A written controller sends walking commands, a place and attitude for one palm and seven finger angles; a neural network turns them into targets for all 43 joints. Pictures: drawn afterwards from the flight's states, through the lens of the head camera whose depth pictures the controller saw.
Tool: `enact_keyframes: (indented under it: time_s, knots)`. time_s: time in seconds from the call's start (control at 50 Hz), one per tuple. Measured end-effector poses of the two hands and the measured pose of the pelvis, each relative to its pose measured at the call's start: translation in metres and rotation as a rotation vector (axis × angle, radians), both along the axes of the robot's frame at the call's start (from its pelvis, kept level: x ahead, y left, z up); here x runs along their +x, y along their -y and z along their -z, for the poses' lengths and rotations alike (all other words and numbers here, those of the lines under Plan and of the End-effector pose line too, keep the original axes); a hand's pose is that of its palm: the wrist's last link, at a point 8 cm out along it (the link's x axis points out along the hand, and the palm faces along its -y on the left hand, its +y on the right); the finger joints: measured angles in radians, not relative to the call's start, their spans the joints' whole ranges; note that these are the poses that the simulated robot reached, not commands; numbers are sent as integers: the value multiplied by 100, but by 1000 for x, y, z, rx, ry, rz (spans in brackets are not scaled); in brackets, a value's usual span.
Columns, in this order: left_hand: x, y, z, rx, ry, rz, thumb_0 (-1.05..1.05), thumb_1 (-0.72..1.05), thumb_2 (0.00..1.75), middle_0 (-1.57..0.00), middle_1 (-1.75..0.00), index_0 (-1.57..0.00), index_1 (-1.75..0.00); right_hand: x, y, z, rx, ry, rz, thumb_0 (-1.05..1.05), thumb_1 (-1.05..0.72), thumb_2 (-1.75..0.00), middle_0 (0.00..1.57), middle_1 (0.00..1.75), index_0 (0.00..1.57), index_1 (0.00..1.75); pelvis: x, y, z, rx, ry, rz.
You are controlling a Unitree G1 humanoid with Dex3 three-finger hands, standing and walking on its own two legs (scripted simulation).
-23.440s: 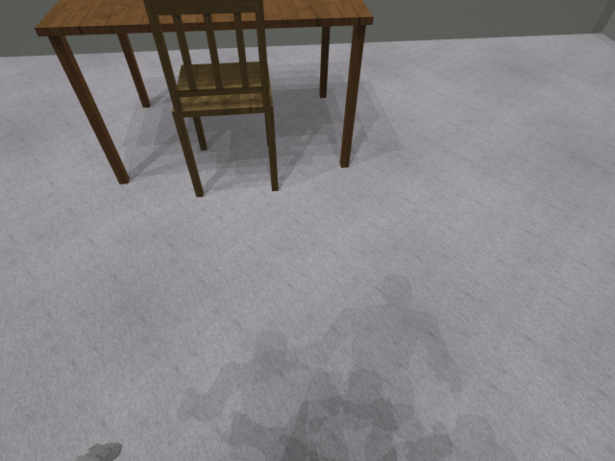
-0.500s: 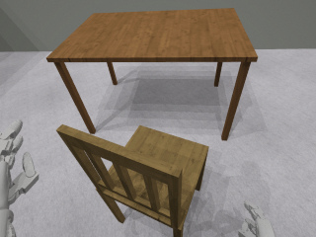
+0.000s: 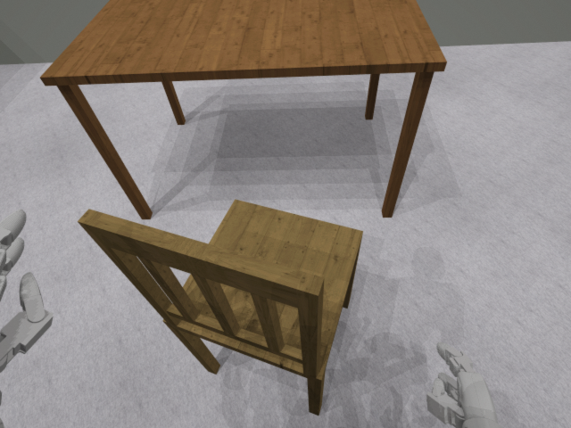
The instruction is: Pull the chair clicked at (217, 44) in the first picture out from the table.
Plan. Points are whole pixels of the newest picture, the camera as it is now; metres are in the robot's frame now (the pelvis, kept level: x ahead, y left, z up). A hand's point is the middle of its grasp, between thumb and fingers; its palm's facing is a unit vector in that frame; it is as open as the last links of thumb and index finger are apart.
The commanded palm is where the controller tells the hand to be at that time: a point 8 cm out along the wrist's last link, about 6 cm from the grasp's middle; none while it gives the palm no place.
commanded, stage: step back with the hand held close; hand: left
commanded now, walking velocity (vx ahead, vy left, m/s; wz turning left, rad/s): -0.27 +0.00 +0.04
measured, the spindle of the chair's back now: (219, 304) +0.33 +0.15 -0.10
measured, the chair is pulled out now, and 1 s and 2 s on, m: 0.60 0.60 0.60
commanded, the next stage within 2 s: stop stepping back and stand still in 1.74 s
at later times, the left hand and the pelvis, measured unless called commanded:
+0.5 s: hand out of the picture +0.14 +0.27 +0.15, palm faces +0.47 -0.72 -0.51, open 7.4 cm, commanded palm +0.08 +0.30 +0.18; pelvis -0.06 +0.00 -0.01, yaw +1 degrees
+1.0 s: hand out of the picture +0.14 +0.26 +0.16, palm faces +0.45 -0.71 -0.54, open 7.4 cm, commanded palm +0.07 +0.30 +0.18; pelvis -0.06 -0.01 -0.02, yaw +1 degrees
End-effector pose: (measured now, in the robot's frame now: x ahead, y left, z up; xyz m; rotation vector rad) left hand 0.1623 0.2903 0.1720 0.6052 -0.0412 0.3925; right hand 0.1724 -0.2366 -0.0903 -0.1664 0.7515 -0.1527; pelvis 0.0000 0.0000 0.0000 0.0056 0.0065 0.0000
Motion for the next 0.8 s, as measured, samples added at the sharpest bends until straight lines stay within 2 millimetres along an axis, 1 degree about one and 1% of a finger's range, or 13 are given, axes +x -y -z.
enact_keyframes:
  time_s: [0.06,0.18,0.3,0.4,0.48,0.58,0.7,0.8]
  knots:
    - [-8,-1,-1,13,-5,8,1,89,90,-21,-30,-21,-31,-10,0,2,-9,-21,11,1,-90,-90,20,30,20,30,-6,0,1,4,-4,-2]
    - [-28,-4,-6,23,44,-22,1,89,90,-21,-30,-22,-31,-26,-3,4,-13,-27,1,1,-90,-90,20,30,20,30,-21,3,4,5,-2,-6]
    - [-47,-3,-2,-9,84,-43,1,89,90,-21,-30,-21,-31,-41,-3,2,-26,-6,-17,1,-90,-90,20,30,20,30,-38,4,6,-5,-5,-7]
    - [-57,-6,1,-11,104,-33,1,89,90,-21,-30,-21,-31,-57,0,-2,-56,0,-18,1,-90,-90,21,30,20,30,-50,1,7,-8,-10,-4]
    - [-62,-13,-3,17,125,-33,1,89,90,-21,-30,-21,-31,-68,1,-4,-69,1,-15,1,-90,-90,20,30,20,30,-55,-1,8,-11,-10,-11]
    - [-67,-16,-5,36,145,-47,1,89,90,-21,-30,-21,-31,-77,0,0,-67,-8,-19,1,-90,-90,20,30,20,30,-58,-1,11,-12,-8,-16]
    - [-65,-11,-3,23,154,-36,1,89,90,-21,-30,-21,-31,-80,-2,6,-67,-34,-34,1,-90,-90,21,30,20,30,-60,0,12,-15,-19,-15]
    - [-61,-10,-4,37,150,-4,1,89,90,-21,-30,-21,-31,-77,-3,7,-70,-44,-33,1,-90,-90,21,30,20,30,-62,-1,12,-16,-32,-15]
